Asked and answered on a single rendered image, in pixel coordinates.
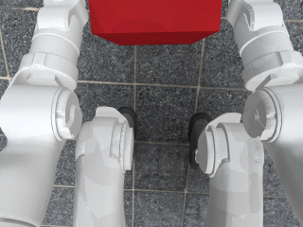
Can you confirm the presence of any robot shin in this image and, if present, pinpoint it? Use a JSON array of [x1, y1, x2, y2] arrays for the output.
[[195, 113, 264, 169], [75, 106, 130, 161]]

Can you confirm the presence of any robot right shin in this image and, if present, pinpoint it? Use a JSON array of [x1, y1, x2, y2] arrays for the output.
[[195, 113, 264, 169]]

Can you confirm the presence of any robot left forearm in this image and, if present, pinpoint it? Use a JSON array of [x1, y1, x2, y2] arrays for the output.
[[0, 0, 89, 131]]

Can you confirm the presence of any robot left shin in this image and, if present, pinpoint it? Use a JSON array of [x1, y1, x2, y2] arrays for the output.
[[75, 106, 130, 161]]

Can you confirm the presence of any robot right forearm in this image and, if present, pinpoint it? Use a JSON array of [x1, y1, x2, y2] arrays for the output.
[[225, 0, 303, 92]]

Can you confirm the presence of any right robot upper arm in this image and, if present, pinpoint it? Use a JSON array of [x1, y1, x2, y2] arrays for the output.
[[241, 83, 303, 227]]

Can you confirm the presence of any carton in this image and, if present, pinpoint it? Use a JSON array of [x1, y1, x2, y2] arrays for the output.
[[88, 0, 223, 45]]

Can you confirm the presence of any left robot upper arm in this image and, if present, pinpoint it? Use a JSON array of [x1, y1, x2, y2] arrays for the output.
[[0, 84, 82, 227]]

